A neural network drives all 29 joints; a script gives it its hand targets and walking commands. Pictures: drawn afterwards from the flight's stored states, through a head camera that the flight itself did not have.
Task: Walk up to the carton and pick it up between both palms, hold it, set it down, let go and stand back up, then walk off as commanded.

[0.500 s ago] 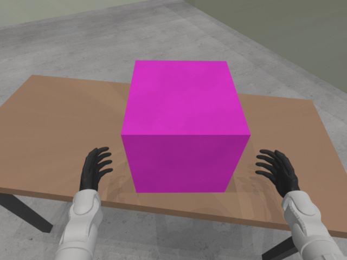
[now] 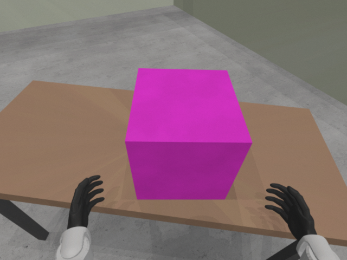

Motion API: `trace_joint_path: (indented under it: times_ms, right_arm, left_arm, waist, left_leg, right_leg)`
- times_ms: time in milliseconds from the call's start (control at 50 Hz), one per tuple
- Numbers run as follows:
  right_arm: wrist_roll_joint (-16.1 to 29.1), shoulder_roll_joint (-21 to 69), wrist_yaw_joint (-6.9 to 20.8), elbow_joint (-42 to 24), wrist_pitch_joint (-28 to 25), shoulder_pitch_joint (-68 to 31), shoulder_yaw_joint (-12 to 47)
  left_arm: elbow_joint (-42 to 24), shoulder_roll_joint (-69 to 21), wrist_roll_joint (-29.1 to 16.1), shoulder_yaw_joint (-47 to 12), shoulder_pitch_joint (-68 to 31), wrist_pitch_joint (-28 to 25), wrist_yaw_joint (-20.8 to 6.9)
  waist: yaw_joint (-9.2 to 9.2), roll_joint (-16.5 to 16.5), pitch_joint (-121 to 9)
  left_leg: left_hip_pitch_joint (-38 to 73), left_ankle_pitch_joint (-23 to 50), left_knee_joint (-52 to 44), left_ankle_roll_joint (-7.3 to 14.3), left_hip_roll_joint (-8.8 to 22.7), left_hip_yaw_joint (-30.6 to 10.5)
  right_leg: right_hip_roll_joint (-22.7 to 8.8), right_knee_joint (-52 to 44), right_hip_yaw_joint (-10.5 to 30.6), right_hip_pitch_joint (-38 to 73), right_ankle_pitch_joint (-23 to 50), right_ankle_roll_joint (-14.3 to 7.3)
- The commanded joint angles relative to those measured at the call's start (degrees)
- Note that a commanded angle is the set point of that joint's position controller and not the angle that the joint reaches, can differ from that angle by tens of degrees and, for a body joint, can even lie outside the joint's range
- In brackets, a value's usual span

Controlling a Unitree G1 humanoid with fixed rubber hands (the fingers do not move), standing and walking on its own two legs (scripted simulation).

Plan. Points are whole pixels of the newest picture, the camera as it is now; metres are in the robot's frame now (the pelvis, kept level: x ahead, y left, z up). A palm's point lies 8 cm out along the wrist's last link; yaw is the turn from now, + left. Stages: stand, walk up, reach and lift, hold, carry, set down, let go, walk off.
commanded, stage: set down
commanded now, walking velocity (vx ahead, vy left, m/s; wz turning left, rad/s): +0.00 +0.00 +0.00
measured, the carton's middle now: (182, 134) +0.46 +0.03 +0.01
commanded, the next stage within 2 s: none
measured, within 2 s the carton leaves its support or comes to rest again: neither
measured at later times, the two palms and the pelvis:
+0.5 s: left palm (82, 229) +0.18 +0.23 -0.01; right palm (305, 244) +0.19 -0.25 -0.01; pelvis +0.01 +0.00 +0.00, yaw +0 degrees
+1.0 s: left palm (82, 240) +0.17 +0.23 -0.03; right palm (300, 253) +0.18 -0.25 -0.03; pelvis +0.02 +0.00 +0.00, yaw +0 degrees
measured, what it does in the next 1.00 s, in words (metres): stands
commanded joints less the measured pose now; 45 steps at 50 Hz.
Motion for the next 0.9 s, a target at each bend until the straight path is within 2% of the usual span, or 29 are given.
trace_joint_path:
  times_ms: [0, 80, 180, 320, 420, 560, 640, 740, 880]
  right_arm:
    - [-1.71, -11.09, 0.66, -10.44, -2.95, -2.3, -6.89]
    - [-2.78, -10.15, 0.83, -11.58, -2.2, 0.43, -7.22]
    - [-4.52, -8.01, 0.43, -11.88, -1.34, 1.87, -6.79]
    - [-6.59, -5.72, -0.35, -13.14, -1.13, 1.68, -6.86]
    - [-7.51, -4.4, -1.04, -11.31, -1.16, 3.93, -5.91]
    - [-7.15, -3.99, -2.16, -9.15, -3.41, 8.58, -3.33]
    - [-7.19, -3.74, -2.73, -7.58, -5.26, 9.84, -2.11]
    - [-7.77, -3.23, -3.11, -5.87, -6.78, 9.1, -1.73]
    - [-9.46, -0.9, -3.9, -3.58, -6.52, 7.16, -1.43]
  left_arm:
    - [-13.0, 4.62, 0.83, -2.38, -2.39, -2.84, 0.48]
    - [-12.88, 4.52, 0.96, -2.49, -0.83, -2.57, 0.5]
    - [-12.01, 5.44, 1.85, -1.65, -0.74, -2.36, 0.35]
    - [-10.27, 6.79, 1.43, -1.65, -1.15, -1.77, 0.07]
    - [-9.58, 7.33, 1.78, -1.38, 0.86, -1.42, -0.79]
    - [-10.03, 7.93, 3.23, -0.48, 6.86, -2.44, -2.49]
    - [-9.26, 8.32, 3.81, -0.08, 8.67, -3.6, -3.32]
    - [-8.15, 8.88, 3.82, -0.21, 8.15, -4.32, -3.65]
    - [-5.28, 9.73, 3.45, -0.15, 5.21, -3.21, -4.17]
  waist:
    - [-5.92, -0.31, -1.21]
    - [-6.28, -0.27, 1.79]
    - [-5.82, -0.44, 4.24]
    - [-4.98, -1.45, 3.38]
    - [-5.05, -1.57, 2.83]
    - [-5.07, -1.55, 0.33]
    - [-5.11, -1.45, 0.02]
    - [-5.03, -1.01, 0.71]
    - [-5.0, -1.34, 2.34]
  left_leg:
    - [12.61, 7.59, -2.86, 2.04, -5.47, 3.57]
    - [12.17, 3.93, -3.97, 2.1, -5.17, 3.61]
    - [11.0, -0.51, -4.47, 2.54, -4.91, 3.67]
    - [10.12, -2.5, -4.07, 3.1, -4.86, 3.92]
    - [11.17, 0.41, -3.58, 2.95, -5.23, 4.02]
    - [13.26, 8.86, -2.41, 1.92, -6.05, 3.71]
    - [13.91, 12.23, -1.81, 1.43, -6.2, 3.46]
    - [13.94, 12.08, -1.58, 1.34, -6.24, 3.5]
    - [13.58, 7.63, -1.96, 2.02, -6.2, 4.15]
  right_leg:
    - [2.57, -5.18, 4.59, 10.57, 3.69, -1.48]
    - [2.29, -5.82, 4.94, 8.95, -0.76, -1.74]
    - [1.76, -5.92, 5.55, 7.32, -6.0, -1.74]
    - [1.17, -5.36, 6.08, 6.83, -8.72, -1.29]
    - [1.03, -4.98, 6.14, 8.45, -3.74, -0.87]
    - [1.16, -3.22, 5.77, 13.67, 14.72, -0.01]
    - [1.26, -2.74, 5.66, 14.71, 21.32, 0.23]
    - [1.39, -2.89, 5.31, 14.14, 21.2, 0.07]
    - [0.8, -3.75, 5.27, 12.54, 14.9, 0.17]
